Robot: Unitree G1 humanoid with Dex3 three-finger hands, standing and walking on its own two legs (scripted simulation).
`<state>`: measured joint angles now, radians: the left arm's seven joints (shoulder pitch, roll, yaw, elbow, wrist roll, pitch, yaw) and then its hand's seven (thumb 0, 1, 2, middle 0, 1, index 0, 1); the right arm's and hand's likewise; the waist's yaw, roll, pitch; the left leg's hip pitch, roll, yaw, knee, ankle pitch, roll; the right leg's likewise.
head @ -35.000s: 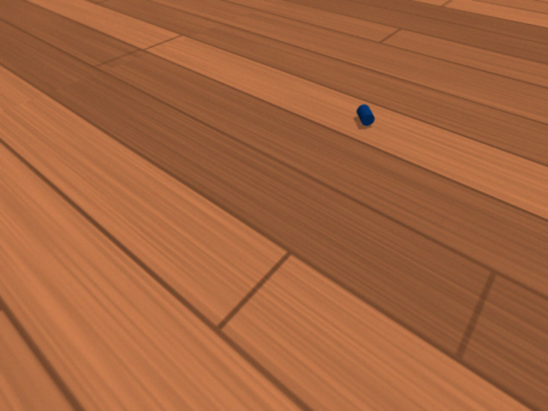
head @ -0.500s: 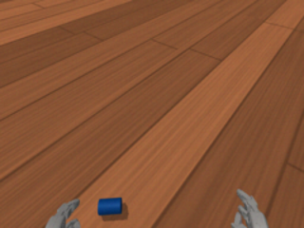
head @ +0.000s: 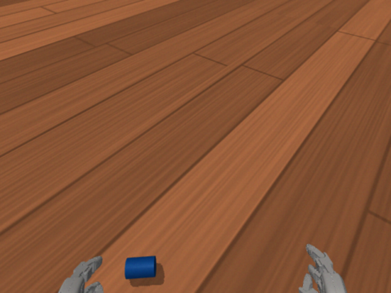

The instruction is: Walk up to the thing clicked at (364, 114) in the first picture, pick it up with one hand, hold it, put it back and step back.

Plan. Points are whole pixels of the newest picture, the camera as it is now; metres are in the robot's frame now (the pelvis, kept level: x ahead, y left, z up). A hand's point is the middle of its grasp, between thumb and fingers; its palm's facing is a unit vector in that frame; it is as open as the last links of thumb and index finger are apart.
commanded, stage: home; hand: left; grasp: from above
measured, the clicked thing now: (141, 267) +0.42 +0.24 -0.67
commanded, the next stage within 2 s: stand in 0.20 s
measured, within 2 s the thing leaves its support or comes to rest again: neither
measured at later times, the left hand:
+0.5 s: hand out of the picture +0.14 +0.23 -0.09, palm faces +0.02 -0.94 -0.34, open 7.4 cm
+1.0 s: hand out of the picture +0.02 +0.25 -0.10, palm faces +0.04 -0.94 -0.33, open 7.4 cm
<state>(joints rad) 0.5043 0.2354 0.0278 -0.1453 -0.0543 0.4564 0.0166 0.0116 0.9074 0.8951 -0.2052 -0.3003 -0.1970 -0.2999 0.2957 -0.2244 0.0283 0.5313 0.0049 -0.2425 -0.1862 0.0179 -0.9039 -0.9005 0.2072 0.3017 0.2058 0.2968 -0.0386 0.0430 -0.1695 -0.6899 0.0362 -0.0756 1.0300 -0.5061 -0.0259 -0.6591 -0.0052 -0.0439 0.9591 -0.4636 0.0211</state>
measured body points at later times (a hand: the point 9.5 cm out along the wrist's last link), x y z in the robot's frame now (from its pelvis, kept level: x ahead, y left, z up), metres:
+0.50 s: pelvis -0.01 +0.00 +0.02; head +0.01 +0.01 +0.47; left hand +0.14 +0.27 -0.07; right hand +0.13 -0.27 -0.08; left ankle +0.01 +0.13 -0.68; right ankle +0.01 -0.14 -0.68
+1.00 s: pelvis -0.01 +0.01 +0.06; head -0.02 +0.01 +0.51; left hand +0.02 +0.30 -0.08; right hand +0.06 -0.26 -0.08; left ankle +0.01 +0.13 -0.68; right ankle +0.01 -0.14 -0.68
